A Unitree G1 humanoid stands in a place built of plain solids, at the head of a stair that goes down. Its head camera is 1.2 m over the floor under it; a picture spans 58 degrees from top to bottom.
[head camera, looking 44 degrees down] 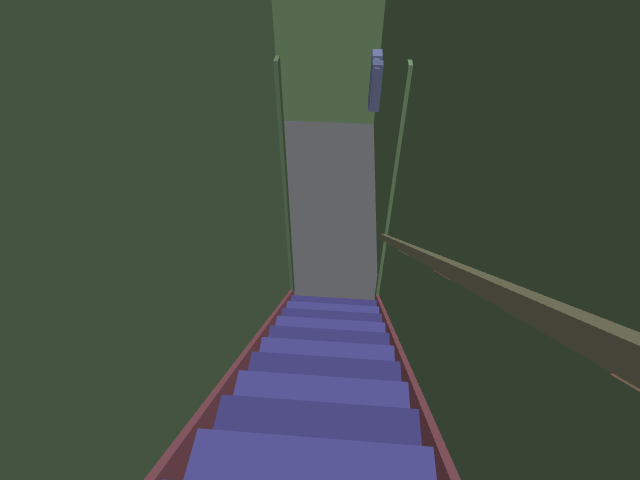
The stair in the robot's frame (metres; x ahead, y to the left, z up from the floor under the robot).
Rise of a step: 0.20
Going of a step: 0.23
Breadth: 0.86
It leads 4 degrees to the right of straight ahead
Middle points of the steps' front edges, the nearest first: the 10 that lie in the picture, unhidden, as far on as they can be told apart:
0.63 0.02 -0.41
0.87 0.00 -0.61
1.10 -0.01 -0.82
1.33 -0.03 -1.02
1.57 -0.05 -1.23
1.80 -0.07 -1.43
2.03 -0.09 -1.63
2.27 -0.10 -1.84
2.50 -0.12 -2.04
2.73 -0.14 -2.25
